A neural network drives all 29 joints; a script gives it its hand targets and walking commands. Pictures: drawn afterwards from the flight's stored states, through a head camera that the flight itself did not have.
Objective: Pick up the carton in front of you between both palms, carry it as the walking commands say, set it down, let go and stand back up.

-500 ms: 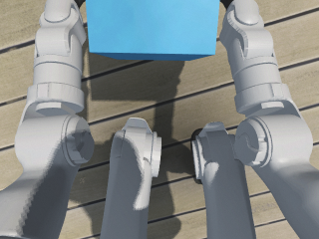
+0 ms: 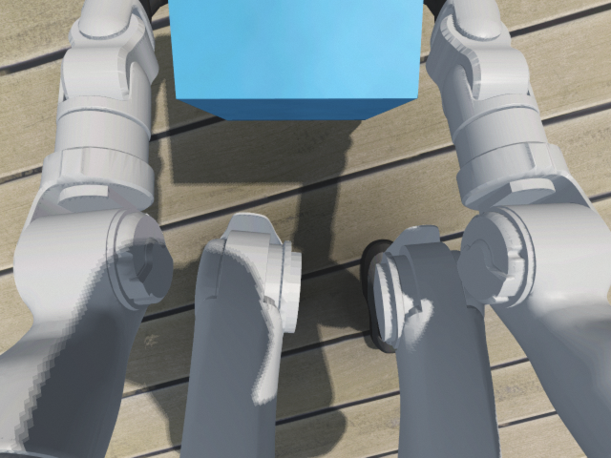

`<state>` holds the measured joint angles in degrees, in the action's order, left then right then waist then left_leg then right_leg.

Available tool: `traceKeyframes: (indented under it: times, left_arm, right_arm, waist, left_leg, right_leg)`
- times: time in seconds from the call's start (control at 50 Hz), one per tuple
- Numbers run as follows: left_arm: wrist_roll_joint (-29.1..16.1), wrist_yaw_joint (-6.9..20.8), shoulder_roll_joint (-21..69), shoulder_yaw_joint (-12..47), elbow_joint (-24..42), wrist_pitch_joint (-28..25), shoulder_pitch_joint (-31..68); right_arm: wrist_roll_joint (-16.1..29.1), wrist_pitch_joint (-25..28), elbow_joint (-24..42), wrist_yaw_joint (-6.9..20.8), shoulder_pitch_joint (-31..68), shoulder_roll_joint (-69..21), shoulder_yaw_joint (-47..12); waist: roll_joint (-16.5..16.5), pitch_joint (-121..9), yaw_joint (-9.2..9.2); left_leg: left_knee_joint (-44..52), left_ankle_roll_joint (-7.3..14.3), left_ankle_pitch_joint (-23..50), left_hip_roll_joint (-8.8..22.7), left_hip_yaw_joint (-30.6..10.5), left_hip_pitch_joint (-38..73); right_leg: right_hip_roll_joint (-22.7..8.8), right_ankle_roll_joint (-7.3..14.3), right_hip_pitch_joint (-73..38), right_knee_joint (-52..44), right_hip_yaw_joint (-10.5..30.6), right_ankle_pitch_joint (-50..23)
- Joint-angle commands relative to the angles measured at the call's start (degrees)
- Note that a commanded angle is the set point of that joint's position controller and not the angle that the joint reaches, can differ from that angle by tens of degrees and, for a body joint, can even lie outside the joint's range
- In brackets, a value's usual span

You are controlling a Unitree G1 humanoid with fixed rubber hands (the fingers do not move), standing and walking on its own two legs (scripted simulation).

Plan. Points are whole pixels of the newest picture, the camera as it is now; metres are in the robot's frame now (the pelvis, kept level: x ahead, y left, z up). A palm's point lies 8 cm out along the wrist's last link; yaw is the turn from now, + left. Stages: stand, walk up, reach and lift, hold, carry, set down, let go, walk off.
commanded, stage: set down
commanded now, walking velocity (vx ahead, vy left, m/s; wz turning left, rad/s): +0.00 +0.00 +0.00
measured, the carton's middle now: (296, 20) +0.53 +0.07 -0.25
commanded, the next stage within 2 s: let go in 1.78 s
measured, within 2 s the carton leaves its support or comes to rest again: neither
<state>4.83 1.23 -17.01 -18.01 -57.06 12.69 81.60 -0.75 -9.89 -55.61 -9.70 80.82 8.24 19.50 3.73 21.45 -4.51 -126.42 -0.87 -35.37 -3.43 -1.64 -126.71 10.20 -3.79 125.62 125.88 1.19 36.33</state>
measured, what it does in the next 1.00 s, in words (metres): stands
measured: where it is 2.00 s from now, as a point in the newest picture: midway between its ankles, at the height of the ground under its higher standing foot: (321, 311)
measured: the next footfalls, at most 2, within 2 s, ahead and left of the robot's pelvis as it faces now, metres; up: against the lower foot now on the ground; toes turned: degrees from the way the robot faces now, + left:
none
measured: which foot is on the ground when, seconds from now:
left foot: down 0.00-1.00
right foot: down 0.00-1.00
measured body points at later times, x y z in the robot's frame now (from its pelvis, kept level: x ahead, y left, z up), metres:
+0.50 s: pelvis -0.01 +0.00 -0.01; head +0.36 +0.05 +0.23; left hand +0.53 +0.23 -0.19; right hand +0.56 -0.08 -0.19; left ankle +0.10 +0.12 -0.34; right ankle +0.10 -0.11 -0.34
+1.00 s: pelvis -0.01 +0.00 +0.02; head +0.34 +0.05 +0.30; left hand +0.54 +0.28 -0.10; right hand +0.58 -0.10 -0.10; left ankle +0.10 +0.11 -0.34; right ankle +0.10 -0.11 -0.34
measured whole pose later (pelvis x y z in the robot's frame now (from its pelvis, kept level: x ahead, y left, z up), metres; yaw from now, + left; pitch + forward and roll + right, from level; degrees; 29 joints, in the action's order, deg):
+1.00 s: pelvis -0.01 +0.00 +0.02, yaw +1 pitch +36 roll -3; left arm -9.5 -1.5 -25.7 -8.6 -58.7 8.8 81.4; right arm 8.0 -10.4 -52.2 -10.7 79.1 14.8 10.2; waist 2.0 16.6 -3.2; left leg -121.5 1.0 -33.0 -2.1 -0.8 -125.0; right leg 5.3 -2.2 122.4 121.1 -0.5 35.4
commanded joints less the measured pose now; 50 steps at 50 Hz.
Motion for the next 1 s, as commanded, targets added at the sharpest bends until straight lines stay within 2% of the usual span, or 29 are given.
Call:
traceKeyframes:
  times: [0.0,0.26,0.4,0.44,0.48,0.5,0.54,0.58,0.64,0.74,0.88,0.98]
  left_arm:
    - [-4.3,13.6,45.4,15.7,3.2,-1.9,28.5]
    - [0.4,14.0,38.6,9.7,-2.4,-0.6,23.8]
    - [0.9,12.8,31.2,7.0,-3.6,-1.7,22.5]
    - [1.7,9.5,18.0,3.0,-4.4,-3.2,19.3]
    - [2.2,3.9,-3.5,-1.7,-5.3,-5.8,14.1]
    - [0.7,1.2,-11.7,-1.6,-5.0,-7.4,13.9]
    - [-4.3,-1.9,-16.2,0.7,-4.8,-9.4,17.8]
    - [-8.7,-2.8,-17.8,3.6,-4.1,-10.8,20.2]
    - [-13.7,-2.4,-17.9,8.0,-4.0,-11.6,21.3]
    - [-18.0,-1.9,-19.3,10.9,-2.8,-10.5,19.5]
    - [-16.6,-3.0,-19.6,9.6,5.2,-6.4,17.2]
    - [-12.5,-2.7,-16.0,7.1,3.8,-3.9,13.6]
  right_arm:
    - [3.3,0.6,2.2,14.3,31.8,-46.1,-18.1]
    - [-0.9,-0.6,-3.3,15.5,26.8,-38.1,-11.5]
    - [-1.9,-0.1,-3.5,14.1,25.0,-31.6,-9.4]
    - [-3.0,1.0,-3.2,11.1,21.3,-18.5,-6.4]
    - [-2.7,2.6,-3.1,6.2,16.0,2.4,-3.2]
    - [-1.0,3.7,-2.6,4.0,15.2,10.0,-3.7]
    - [3.4,5.0,-1.9,1.7,18.3,13.7,-5.9]
    - [6.9,5.8,-1.2,1.2,20.1,14.3,-8.8]
    - [11.3,6.3,0.0,1.4,21.0,13.5,-13.1]
    - [13.5,5.4,3.0,0.9,18.9,14.4,-14.4]
    - [10.5,1.7,12.2,-1.3,16.0,14.7,-10.4]
    - [7.0,-0.4,8.0,-0.9,11.9,12.6,-6.6]
  waist:
    - [0.4,-53.6,-3.36]
    - [0.4,-41.5,-1.93]
    - [0.6,-41.5,-2.43]
    - [0.0,-43.1,-2.24]
    - [-1.1,-45.7,-2.09]
    - [-1.4,-48.3,-2.35]
    - [-2.1,-54.5,-2.46]
    - [-2.0,-58.5,-2.37]
    - [-2.1,-63.2,-2.29]
    - [-3.0,-73.2,-1.57]
    - [-5.2,-87.8,-0.42]
    - [-6.0,-75.1,0.29]
  left_leg:
    - [9.9,2.1,22.3,-2.0,2.1,25.1]
    - [10.2,3.1,14.4,-1.5,0.8,20.0]
    - [9.4,2.1,13.7,-0.7,1.3,21.7]
    - [9.5,0.9,14.2,-0.1,1.3,23.8]
    - [9.8,-0.1,14.8,0.9,1.7,26.4]
    - [9.9,-0.2,15.9,1.2,1.7,27.9]
    - [8.9,-0.1,20.0,1.8,1.2,29.3]
    - [7.7,0.5,24.0,2.4,0.8,30.6]
    - [6.8,1.0,28.0,3.1,0.2,33.1]
    - [7.4,1.0,30.5,3.3,0.3,40.1]
    - [13.1,0.4,29.9,1.7,2.2,51.2]
    - [19.4,0.0,23.1,1.3,2.5,43.8]
  right_leg:
    - [0.6,2.9,-18.9,-7.7,-4.1,-16.8]
    - [-0.4,3.7,-13.7,-8.0,-3.6,-9.5]
    - [-1.2,2.6,-17.0,-7.3,-3.6,-9.3]
    - [-2.0,1.7,-20.0,-7.1,-3.9,-9.9]
    - [-3.0,0.8,-23.0,-7.3,-4.4,-10.8]
    - [-3.2,0.5,-24.0,-7.3,-4.2,-12.0]
    - [-3.6,0.4,-25.5,-6.1,-3.6,-16.3]
    - [-4.3,0.6,-26.4,-5.0,-3.3,-19.7]
    - [-5.1,0.9,-27.9,-4.5,-3.1,-22.5]
    - [-5.5,1.3,-30.9,-5.2,-4.2,-22.7]
    - [-3.8,2.0,-34.1,-11.1,-6.6,-19.4]
    - [-3.7,2.4,-27.9,-17.3,-6.0,-13.7]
